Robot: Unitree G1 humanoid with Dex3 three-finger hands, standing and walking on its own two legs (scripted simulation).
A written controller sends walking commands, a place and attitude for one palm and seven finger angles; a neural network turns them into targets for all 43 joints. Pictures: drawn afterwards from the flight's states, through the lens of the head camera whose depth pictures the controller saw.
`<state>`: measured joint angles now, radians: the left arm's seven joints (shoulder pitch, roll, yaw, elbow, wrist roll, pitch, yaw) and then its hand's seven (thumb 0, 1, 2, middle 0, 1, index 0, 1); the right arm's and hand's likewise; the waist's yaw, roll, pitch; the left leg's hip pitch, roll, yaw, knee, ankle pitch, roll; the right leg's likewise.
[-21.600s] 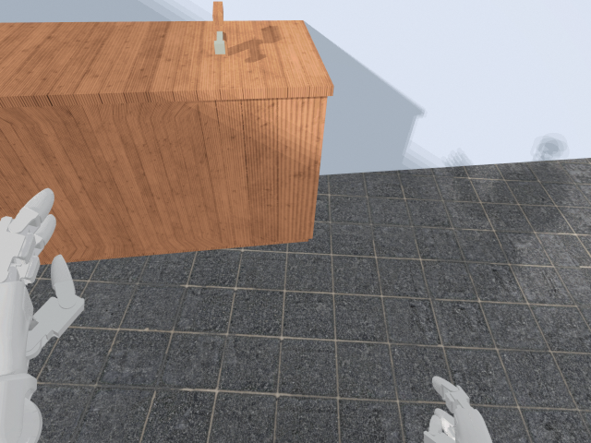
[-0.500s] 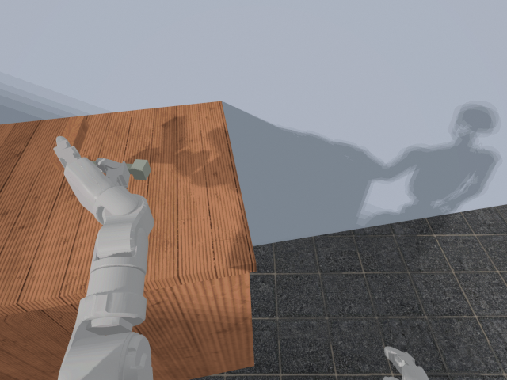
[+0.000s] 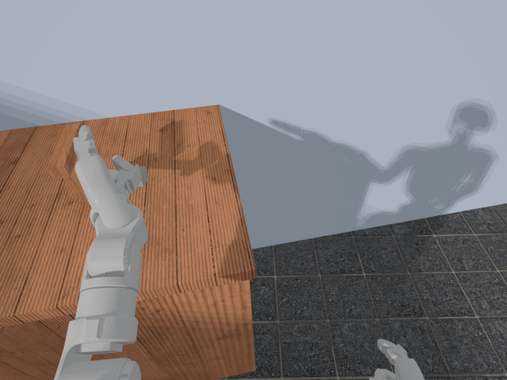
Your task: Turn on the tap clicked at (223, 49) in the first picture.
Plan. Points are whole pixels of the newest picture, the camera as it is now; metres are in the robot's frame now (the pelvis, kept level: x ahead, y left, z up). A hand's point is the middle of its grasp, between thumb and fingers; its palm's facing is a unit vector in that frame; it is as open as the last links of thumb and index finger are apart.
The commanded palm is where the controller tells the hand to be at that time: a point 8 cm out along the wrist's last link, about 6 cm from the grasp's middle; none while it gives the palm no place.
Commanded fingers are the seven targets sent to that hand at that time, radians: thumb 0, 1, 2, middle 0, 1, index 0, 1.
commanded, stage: draw the hand back beside the body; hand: left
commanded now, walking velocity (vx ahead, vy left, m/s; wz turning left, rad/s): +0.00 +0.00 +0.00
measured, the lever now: (138, 176) +0.45 +0.27 +0.08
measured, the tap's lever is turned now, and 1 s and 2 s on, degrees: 73 73 73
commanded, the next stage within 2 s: step back with the hand held close in 1.36 s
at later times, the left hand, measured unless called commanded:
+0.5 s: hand (107, 219) +0.27 +0.22 +0.17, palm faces +0.36 -0.90 -0.24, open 7.6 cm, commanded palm +0.22 +0.27 +0.16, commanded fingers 0.00 0.90 0.90 -0.18 -0.25 -0.18 -0.25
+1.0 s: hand (77, 266) +0.21 +0.24 +0.16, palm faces +0.38 -0.87 -0.32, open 7.4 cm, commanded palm +0.16 +0.28 +0.17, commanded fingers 0.00 0.90 0.90 -0.20 -0.30 -0.20 -0.30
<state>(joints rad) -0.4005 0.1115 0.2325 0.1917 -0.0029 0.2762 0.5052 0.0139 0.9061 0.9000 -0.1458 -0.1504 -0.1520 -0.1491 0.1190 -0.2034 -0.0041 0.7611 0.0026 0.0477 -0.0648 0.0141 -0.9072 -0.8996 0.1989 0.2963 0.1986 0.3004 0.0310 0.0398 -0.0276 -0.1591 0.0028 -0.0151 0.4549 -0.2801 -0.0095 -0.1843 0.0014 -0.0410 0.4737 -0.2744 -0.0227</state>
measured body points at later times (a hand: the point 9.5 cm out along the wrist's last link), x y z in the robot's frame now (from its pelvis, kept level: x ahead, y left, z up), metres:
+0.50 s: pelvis -0.03 +0.00 +0.00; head -0.04 -0.02 +0.45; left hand +0.25 +0.27 +0.18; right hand +0.15 -0.23 -0.10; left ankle -0.02 +0.13 -0.74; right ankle -0.01 -0.10 -0.74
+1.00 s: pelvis -0.01 +0.01 +0.00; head -0.03 -0.02 +0.45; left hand +0.18 +0.28 +0.17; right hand +0.17 -0.23 -0.09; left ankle -0.02 +0.13 -0.74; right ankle -0.01 -0.10 -0.74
